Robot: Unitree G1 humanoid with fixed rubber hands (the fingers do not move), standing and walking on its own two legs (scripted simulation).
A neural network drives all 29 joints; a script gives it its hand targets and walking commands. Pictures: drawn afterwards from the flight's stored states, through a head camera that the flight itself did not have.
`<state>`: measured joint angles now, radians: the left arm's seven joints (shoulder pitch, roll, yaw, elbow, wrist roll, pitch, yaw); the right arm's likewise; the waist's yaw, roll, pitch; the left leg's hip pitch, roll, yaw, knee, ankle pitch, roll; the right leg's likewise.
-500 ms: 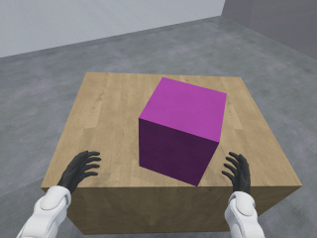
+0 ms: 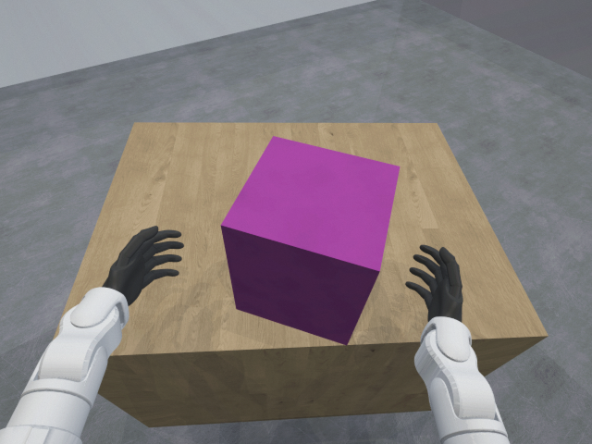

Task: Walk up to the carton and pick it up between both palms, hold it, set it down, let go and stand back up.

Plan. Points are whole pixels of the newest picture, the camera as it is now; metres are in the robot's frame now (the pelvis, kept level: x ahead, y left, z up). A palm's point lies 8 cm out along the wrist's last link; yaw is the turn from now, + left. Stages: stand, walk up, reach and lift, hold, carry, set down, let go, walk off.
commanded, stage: reach and lift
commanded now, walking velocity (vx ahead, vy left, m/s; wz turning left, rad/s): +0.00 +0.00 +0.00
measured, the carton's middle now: (311, 243) +0.41 -0.06 -0.02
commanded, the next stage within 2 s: none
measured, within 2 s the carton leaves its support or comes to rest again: neither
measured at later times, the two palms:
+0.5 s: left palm (148, 223) +0.38 +0.18 +0.09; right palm (459, 263) +0.29 -0.23 +0.09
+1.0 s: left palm (168, 168) +0.44 +0.15 +0.13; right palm (464, 221) +0.33 -0.24 +0.12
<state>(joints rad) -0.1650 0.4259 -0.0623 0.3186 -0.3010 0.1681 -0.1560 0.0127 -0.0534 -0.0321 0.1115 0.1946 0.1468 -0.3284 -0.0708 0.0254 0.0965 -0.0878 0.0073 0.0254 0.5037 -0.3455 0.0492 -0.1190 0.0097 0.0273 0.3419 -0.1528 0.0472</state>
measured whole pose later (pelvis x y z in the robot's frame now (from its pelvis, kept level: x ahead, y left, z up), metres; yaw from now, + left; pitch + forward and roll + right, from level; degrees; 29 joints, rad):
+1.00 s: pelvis -0.01 +0.00 +0.00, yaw +0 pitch +3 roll -3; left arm -0.79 0.45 -0.06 0.79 -0.26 0.31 -0.13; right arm -0.58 -0.09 -0.12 0.51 0.24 0.27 -0.28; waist -0.21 -0.02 -0.02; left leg -0.23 0.00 0.02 0.49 -0.30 0.05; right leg -0.24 0.00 0.02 0.29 -0.09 0.05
